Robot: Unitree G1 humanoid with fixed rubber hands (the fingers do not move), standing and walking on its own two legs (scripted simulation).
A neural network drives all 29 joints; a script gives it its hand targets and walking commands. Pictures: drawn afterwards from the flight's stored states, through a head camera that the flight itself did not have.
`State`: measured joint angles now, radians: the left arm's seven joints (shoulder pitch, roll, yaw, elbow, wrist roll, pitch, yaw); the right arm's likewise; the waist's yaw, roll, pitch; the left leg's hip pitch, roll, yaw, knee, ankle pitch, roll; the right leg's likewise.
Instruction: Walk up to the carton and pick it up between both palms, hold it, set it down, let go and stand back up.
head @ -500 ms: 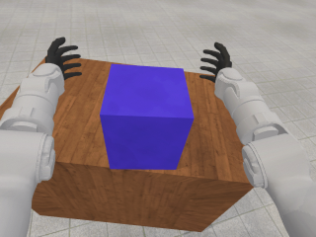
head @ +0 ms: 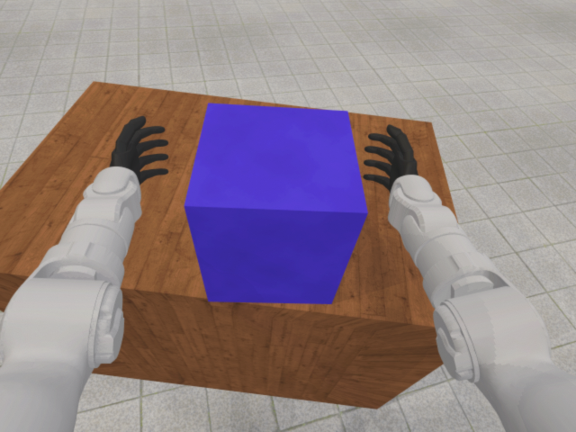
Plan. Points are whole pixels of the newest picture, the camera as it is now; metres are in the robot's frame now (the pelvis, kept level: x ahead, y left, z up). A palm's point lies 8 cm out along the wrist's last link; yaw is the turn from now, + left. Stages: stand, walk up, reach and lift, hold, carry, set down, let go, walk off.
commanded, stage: reach and lift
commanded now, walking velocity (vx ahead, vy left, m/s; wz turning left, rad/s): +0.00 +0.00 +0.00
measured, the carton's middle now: (274, 211) +0.45 +0.04 +0.04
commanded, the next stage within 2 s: none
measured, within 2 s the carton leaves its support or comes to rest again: neither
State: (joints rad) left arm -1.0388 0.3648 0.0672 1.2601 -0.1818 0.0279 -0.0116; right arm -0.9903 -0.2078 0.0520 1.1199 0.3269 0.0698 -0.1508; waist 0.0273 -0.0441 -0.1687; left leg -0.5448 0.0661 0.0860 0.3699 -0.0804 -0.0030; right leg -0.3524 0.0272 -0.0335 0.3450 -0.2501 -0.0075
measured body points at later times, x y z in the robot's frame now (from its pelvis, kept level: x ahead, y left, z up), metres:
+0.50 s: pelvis +0.00 +0.01 -0.01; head +0.07 +0.04 +0.44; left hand +0.47 +0.24 +0.09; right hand +0.48 -0.12 +0.10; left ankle +0.04 +0.12 -0.74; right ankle -0.07 -0.11 -0.74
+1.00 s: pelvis +0.00 +0.01 +0.00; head +0.07 +0.04 +0.45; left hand +0.46 +0.20 +0.08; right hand +0.46 -0.11 +0.10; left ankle +0.04 +0.12 -0.74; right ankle -0.07 -0.11 -0.74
